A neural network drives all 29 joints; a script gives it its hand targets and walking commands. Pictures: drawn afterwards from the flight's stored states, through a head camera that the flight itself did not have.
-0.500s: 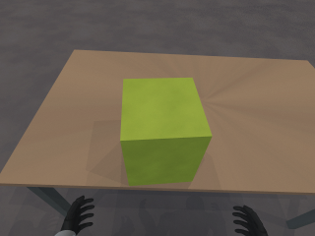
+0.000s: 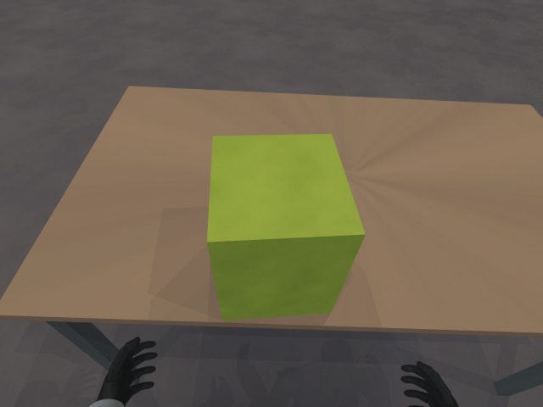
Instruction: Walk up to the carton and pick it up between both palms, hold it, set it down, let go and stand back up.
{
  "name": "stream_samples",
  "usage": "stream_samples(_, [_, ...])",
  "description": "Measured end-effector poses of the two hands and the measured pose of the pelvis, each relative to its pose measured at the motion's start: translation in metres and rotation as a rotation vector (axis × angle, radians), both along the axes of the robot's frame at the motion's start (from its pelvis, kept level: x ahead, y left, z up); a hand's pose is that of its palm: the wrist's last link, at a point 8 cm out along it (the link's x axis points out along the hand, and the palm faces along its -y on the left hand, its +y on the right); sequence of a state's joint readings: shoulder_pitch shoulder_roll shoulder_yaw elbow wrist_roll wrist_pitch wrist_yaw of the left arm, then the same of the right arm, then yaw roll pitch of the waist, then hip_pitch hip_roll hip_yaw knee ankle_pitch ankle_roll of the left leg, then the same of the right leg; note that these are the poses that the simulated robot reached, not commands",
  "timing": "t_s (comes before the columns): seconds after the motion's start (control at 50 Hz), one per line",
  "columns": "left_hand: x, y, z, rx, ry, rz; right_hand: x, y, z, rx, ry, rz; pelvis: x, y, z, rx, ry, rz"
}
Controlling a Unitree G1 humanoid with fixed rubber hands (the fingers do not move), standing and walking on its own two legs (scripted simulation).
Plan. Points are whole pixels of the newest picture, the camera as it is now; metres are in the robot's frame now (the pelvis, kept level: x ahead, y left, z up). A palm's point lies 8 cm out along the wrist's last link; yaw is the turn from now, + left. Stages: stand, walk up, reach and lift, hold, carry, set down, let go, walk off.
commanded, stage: stand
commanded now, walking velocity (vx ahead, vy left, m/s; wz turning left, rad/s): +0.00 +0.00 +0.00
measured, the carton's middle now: (275, 229) +0.40 +0.03 +0.01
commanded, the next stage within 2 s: none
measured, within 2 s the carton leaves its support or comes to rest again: neither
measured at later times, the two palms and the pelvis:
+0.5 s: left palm out of the picture +0.10 +0.28 -0.08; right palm out of the picture +0.12 -0.25 -0.09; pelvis -0.02 +0.00 +0.00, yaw +1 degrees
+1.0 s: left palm out of the picture +0.07 +0.28 -0.08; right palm out of the picture +0.10 -0.25 -0.09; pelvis -0.04 +0.00 +0.00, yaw +1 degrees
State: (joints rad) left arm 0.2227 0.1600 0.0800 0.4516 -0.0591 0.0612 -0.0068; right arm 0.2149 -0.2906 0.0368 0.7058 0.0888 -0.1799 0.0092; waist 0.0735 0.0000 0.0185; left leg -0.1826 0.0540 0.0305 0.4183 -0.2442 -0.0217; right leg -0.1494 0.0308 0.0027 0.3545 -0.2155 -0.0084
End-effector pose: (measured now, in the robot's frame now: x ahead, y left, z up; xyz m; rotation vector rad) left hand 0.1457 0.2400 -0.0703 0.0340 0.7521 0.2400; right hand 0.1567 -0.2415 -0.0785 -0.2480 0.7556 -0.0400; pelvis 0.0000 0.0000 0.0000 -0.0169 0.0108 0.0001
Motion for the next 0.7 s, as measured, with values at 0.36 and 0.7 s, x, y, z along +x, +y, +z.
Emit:
stream_samples(0.36, [-0.039, 0.037, -0.004, 0.110, 0.053, -0.001, -0.036, -0.007, -0.011, -0.023, 0.128, -0.026, -0.015, -0.003, 0.000, 0.003, -0.025, 0.009])
stream_samples(0.7, [-0.059, 0.040, -0.008, 0.113, 0.073, 0.009, -0.049, -0.007, -0.011, -0.021, 0.123, -0.027, -0.027, -0.002, 0.000, 0.003, -0.041, 0.011])
